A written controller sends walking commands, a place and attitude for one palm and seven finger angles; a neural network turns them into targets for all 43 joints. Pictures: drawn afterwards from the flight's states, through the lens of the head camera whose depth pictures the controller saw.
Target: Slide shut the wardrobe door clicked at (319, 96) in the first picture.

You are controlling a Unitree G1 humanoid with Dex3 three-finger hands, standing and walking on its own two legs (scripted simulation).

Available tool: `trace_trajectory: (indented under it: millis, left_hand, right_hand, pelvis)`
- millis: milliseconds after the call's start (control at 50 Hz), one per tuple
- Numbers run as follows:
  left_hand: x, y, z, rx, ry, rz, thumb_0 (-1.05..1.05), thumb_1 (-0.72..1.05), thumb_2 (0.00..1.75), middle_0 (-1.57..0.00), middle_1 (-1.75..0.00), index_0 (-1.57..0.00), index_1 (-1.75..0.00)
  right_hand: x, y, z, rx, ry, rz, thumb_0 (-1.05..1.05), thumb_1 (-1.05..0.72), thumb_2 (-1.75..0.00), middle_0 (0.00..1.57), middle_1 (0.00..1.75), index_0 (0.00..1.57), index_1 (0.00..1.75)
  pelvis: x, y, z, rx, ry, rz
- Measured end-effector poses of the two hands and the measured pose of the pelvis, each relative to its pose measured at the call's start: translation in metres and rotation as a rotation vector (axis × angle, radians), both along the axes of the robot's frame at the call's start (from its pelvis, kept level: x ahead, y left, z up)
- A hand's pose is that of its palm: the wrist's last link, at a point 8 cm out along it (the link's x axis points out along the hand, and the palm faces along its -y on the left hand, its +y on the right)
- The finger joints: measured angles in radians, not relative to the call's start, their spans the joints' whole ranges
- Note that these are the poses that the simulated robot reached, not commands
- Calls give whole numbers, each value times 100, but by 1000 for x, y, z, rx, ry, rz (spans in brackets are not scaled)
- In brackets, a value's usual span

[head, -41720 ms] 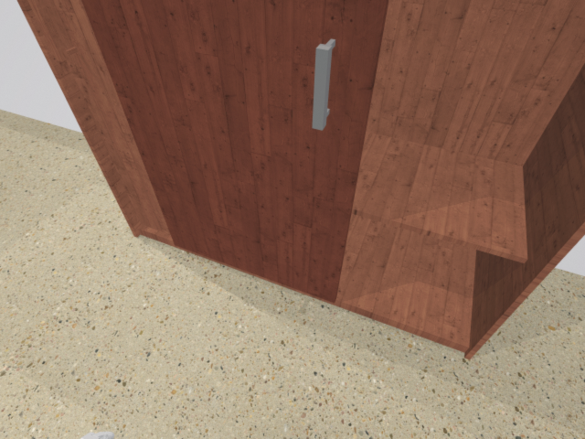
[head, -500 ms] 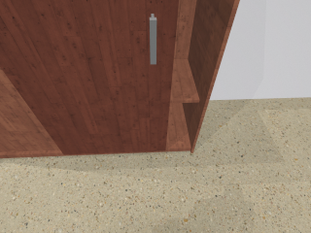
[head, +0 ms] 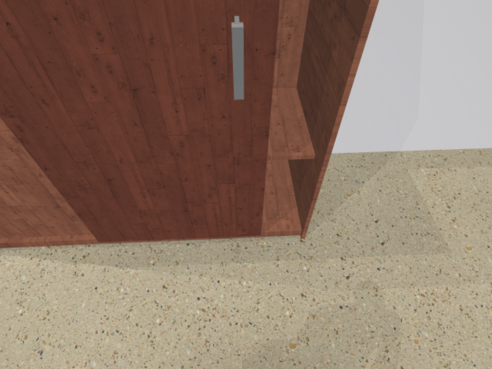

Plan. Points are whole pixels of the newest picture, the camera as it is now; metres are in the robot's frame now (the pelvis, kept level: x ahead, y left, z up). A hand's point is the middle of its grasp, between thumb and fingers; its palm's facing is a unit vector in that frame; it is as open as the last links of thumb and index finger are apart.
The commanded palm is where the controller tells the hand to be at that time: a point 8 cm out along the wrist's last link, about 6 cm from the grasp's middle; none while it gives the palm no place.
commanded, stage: look to check the result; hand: left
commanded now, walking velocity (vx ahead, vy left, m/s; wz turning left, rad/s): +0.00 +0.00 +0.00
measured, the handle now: (237, 59) +0.72 +0.06 +0.13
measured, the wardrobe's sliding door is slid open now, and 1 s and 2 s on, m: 0.19 0.19 0.19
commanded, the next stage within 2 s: take the last steps up to it in 0.22 s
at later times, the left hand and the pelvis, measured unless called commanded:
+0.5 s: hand out of the picture +0.02 +0.17 -0.18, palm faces +0.02 -0.98 -0.19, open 7.4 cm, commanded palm none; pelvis +0.02 -0.01 +0.00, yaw +0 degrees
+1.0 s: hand out of the picture +0.07 +0.13 -0.20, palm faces +0.04 -0.99 -0.12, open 7.4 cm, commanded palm none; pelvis +0.14 -0.02 -0.02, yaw -3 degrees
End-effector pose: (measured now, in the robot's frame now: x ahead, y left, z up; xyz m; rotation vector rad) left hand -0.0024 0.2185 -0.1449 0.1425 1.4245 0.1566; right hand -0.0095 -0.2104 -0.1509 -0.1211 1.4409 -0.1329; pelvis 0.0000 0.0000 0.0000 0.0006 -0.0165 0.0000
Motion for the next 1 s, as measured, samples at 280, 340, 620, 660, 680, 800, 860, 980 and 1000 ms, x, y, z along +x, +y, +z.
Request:
trace_trajectory:
  millis: [280,340,620,660,680,800,860,980,1000]
  left_hand:
    - [12,-1,0,4,-10,-3,0,91,90,-20,-29,-20,-30]
    - [15,-1,0,5,-14,-5,0,91,90,-20,-29,-20,-30]
    - [36,-5,-5,8,12,-2,0,91,90,-20,-29,-20,-30]
    - [45,-10,-5,17,-4,14,0,91,90,-20,-29,-20,-30]
    - [49,-12,-5,21,-17,27,0,91,90,-20,-29,-20,-30]
    - [46,-32,-3,6,31,75,0,91,90,-20,-29,-20,-30]
    - [42,-40,-3,-28,103,74,0,91,90,-20,-29,-20,-30]
    - [60,-39,-22,-84,193,59,0,91,90,-21,-30,-20,-30]
    - [70,-36,-24,-82,190,45,0,91,90,-21,-30,-20,-30]
  right_hand:
    - [9,-4,1,-6,-3,-4,1,-91,-89,20,30,20,30]
    - [10,-5,1,-7,-3,-4,1,-91,-89,20,30,20,30]
    - [5,-20,-6,-4,55,-50,0,-91,-89,20,30,20,30]
    - [6,-27,-9,-3,85,-48,0,-91,-89,20,30,20,30]
    - [8,-31,-9,-5,102,-42,0,-91,-89,20,30,20,30]
    - [75,-49,1,-37,55,-8,1,-91,-89,20,30,20,30]
    - [132,-50,7,-42,-56,9,1,-91,-89,20,30,20,30]
    - [235,-41,2,-74,-299,41,1,-91,-89,20,30,20,30]
    - [241,-40,2,-74,-312,38,0,-91,-89,20,30,20,30]
  pelvis:
    - [9,-3,0,0,0,-2]
    - [10,-4,1,-1,0,-3]
    - [43,-18,-9,17,21,-7]
    - [53,-24,-12,4,19,7]
    - [58,-27,-13,-2,20,16]
    - [87,-33,-6,-1,26,25]
    - [103,-32,-4,0,29,12]
    - [139,-19,-23,-17,10,-40]
    - [143,-20,-24,-8,6,-44]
